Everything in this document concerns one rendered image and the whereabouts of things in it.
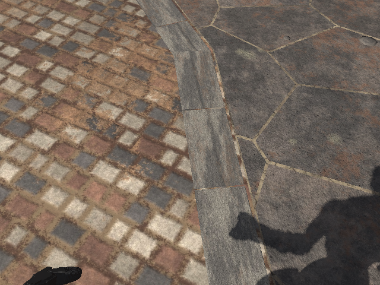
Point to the robot left hand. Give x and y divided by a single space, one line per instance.
55 276

